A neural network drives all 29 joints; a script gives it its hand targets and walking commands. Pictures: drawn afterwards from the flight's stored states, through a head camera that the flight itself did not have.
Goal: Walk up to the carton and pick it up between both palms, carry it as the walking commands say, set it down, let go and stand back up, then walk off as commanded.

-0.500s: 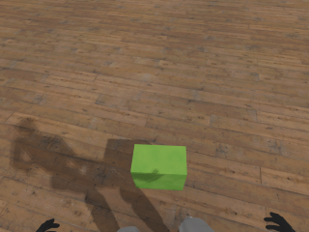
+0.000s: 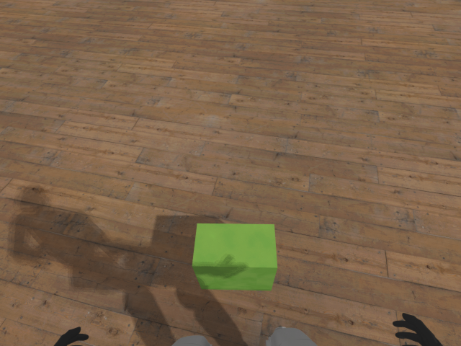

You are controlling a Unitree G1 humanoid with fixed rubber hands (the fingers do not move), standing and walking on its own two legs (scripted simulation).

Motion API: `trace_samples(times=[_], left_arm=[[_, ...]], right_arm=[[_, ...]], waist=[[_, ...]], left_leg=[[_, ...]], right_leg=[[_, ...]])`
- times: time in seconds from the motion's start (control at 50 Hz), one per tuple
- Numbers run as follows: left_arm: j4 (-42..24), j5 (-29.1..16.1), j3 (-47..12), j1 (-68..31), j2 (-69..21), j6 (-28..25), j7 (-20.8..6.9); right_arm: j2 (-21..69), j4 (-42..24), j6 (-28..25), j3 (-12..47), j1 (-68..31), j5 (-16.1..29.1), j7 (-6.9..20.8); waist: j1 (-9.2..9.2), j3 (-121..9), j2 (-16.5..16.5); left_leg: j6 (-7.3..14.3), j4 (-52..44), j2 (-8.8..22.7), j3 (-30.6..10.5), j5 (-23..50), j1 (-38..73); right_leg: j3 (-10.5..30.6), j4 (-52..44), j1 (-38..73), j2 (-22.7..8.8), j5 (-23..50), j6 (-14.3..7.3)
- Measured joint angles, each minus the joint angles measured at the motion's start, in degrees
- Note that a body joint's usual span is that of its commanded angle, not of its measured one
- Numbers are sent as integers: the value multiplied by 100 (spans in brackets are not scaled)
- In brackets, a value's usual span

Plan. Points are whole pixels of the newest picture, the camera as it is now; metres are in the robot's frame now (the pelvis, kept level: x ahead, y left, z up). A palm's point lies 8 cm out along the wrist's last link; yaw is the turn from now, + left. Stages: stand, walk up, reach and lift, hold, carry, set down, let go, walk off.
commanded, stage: walk up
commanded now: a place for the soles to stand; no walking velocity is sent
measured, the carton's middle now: (235, 258) +0.48 +0.02 -0.61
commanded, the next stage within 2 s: reach and lift in 1.78 s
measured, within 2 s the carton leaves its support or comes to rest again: neither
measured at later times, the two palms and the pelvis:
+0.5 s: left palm out of the picture +0.08 +0.34 -0.08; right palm out of the picture +0.09 -0.30 -0.09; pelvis +0.00 +0.02 +0.00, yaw -1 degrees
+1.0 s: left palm out of the picture +0.09 +0.34 -0.08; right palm out of the picture +0.10 -0.30 -0.09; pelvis +0.01 +0.02 +0.00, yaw -1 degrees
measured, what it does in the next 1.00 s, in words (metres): stands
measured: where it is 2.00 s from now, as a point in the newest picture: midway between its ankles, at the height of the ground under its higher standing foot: outside the picture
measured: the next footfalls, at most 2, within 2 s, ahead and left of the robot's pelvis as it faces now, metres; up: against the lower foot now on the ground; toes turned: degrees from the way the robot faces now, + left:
none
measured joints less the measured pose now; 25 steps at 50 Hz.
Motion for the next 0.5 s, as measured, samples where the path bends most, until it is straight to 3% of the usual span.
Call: trace_samples(times=[0.04, 0.08, 0.14, 0.2, 0.38, 0.46, 0.5], left_arm=[[-1, 0, -4, -17, -1, 0, 0], [2, 0, -3, -49, 0, 2, 1], [0, 0, 28, -84, 3, 3, 3], [25, 0, 33, -85, -3, 4, 3], [79, 0, 11, -86, -4, 10, 3], [186, 0, 55, -86, -3, 11, 3], [190, 0, 24, -87, -4, 10, 2]], right_arm=[[-2, -1, -24, 1, 14, 0, 1], [3, 21, -31, 0, 47, 0, 1], [3, 51, -30, 0, 67, 0, 1], [3, 52, 4, 0, 64, 0, 1], [3, 116, 59, 0, 64, 0, 37], [3, 116, 58, 0, 63, 0, 45], [3, 116, 48, 0, 57, 0, 45]], waist=[[-2, -3, 39], [2, 25, 60], [4, 13, 39], [3, 15, 32], [2, 15, 4], [3, -4, -42], [2, -4, -44]], left_leg=[[0, -559, 18, -38, 333, 78], [0, -583, 15, -16, 1122, 90], [0, -519, 24, -15, 1101, 94], [0, -509, 40, -44, 1064, 84], [12, -590, -7, -46, 1062, 71], [19, -593, -16, -45, 1097, 72], [19, -595, -11, -47, 1060, 72]], right_leg=[[51, 34, -22, 4, 15, 99], [63, 193, -27, 6, -37, 85], [-27, 244, -14, 7, -463, 54], [-59, 10, 50, 10, 170, 75], [-25, -26, 43, -8, -214, 81], [-21, -145, 68, -16, 235, 43], [-21, -148, 71, -18, 200, 136]])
